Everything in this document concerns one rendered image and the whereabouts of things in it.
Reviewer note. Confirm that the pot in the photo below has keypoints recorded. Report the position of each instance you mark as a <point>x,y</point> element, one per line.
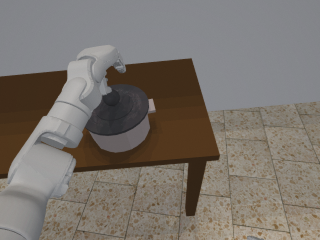
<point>128,140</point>

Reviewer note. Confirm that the lid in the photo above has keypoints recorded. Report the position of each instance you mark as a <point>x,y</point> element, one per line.
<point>130,111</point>

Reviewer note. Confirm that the knob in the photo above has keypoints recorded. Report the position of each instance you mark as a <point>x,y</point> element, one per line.
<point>112,98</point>

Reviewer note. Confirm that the left robot forearm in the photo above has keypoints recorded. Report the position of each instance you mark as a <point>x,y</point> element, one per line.
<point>66,120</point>

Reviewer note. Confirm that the robot left hand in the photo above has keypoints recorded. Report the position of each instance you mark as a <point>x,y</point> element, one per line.
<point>110,56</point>

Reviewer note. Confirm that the table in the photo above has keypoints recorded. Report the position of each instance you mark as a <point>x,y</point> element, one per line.
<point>180,129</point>

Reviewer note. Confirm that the left robot upper arm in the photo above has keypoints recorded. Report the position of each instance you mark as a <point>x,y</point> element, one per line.
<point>44,173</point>

